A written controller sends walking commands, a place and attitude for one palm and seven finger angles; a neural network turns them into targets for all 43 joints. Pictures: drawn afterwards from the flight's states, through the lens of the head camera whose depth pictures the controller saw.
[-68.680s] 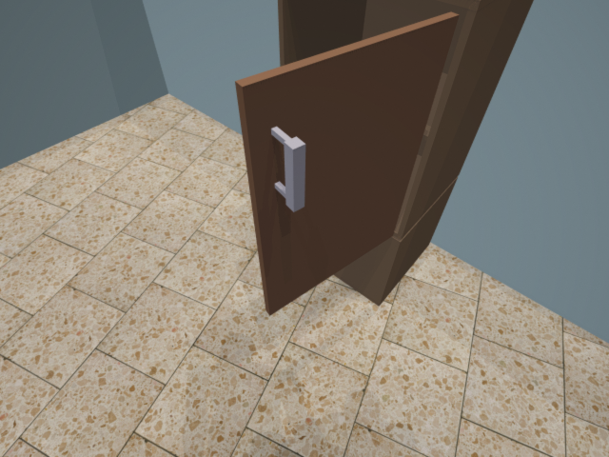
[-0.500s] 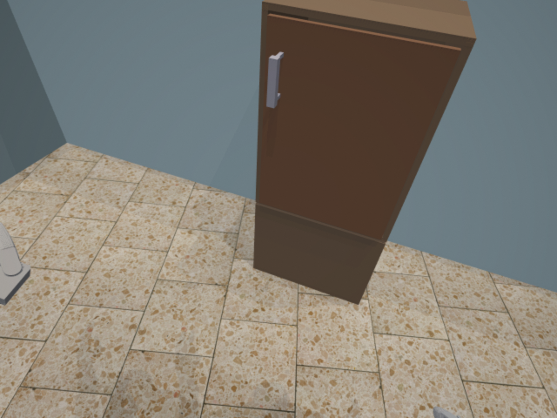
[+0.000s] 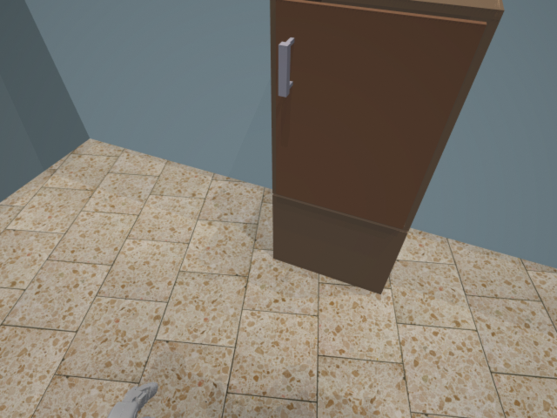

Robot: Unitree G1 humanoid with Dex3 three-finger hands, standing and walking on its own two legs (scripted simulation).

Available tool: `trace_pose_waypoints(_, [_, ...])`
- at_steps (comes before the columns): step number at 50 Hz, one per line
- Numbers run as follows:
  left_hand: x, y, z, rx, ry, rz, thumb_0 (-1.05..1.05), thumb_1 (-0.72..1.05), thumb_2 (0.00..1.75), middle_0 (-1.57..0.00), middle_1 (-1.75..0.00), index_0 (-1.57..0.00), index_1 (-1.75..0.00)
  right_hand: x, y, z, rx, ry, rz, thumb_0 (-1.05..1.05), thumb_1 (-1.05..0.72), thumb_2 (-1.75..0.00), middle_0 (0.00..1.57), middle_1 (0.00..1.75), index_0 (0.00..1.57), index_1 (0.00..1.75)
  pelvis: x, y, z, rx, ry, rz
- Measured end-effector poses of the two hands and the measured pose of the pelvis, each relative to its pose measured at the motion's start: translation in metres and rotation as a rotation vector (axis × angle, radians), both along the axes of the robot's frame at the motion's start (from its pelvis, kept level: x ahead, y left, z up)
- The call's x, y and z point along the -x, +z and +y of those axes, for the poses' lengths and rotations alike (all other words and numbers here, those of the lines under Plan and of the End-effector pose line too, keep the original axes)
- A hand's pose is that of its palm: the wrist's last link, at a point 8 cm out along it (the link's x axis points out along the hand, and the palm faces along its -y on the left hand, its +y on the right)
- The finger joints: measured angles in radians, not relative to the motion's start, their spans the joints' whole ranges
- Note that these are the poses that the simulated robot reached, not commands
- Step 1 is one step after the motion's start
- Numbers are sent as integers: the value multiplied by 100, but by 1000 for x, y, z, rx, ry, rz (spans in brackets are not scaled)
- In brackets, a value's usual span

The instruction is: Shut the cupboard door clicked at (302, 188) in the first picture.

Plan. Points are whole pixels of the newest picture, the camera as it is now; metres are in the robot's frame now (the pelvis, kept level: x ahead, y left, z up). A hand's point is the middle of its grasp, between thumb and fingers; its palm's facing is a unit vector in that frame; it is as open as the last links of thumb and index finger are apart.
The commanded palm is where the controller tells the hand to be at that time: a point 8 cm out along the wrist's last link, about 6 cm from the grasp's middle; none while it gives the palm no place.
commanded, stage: let the arm hang, fingers relaxed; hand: left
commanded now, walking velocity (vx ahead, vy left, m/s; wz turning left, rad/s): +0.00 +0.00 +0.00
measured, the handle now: (287, 67) +0.85 +0.01 +0.13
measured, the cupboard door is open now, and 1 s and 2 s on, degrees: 0 0 0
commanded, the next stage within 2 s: look to check the result in 0.88 s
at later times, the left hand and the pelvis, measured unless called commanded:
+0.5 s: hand out of the picture -0.05 +0.19 -0.15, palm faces +0.02 -0.98 -0.20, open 7.3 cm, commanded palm none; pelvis +0.00 +0.02 +0.03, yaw -2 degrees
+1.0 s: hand out of the picture -0.04 +0.18 -0.15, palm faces +0.01 -0.99 -0.15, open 7.4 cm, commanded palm none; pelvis -0.01 +0.03 +0.03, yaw -2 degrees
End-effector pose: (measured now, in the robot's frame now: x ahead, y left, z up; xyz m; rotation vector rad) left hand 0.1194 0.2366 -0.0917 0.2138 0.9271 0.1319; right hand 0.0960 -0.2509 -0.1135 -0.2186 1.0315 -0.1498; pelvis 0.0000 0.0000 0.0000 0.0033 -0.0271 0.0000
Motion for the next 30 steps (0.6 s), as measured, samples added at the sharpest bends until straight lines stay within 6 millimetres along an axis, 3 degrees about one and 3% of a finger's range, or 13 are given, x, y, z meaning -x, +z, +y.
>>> trace_pose_waypoints(2, [38,-31,-26,100,14,180,1,92,90,-20,-30,-19,-30,22,4,-1,22,-20,74,0,-91,-90,21,30,20,30,-1,5,0,-4,-4,-7])
trace_pose_waypoints(4, [57,-38,-19,106,113,226,-3,101,89,-21,-30,-20,-30,45,8,0,39,-28,160,0,-91,-90,20,30,20,30,-2,10,-2,7,4,-3])
trace_pose_waypoints(9, [107,-36,-3,80,120,388,-4,102,89,-21,-30,-20,-30,90,8,10,23,-66,317,0,-91,-90,20,30,20,30,-3,22,0,18,1,3])
trace_pose_waypoints(15, [153,-25,9,40,126,539,-1,96,90,-20,-30,-20,-30,119,-3,34,-49,-104,387,0,-91,-90,20,30,20,30,-2,26,8,14,-16,-7])
trace_pose_waypoints(21, [170,-20,6,36,130,582,0,93,90,-20,-30,-20,-30,132,-12,61,-118,-115,411,0,-91,-90,20,30,20,30,0,27,14,10,-28,-16])
trace_pose_waypoints(30, [162,-28,-15,92,111,538,1,91,90,-20,-30,-20,-30,137,-14,81,-153,-127,398,0,-91,-90,20,30,20,30,4,27,19,6,-35,-22])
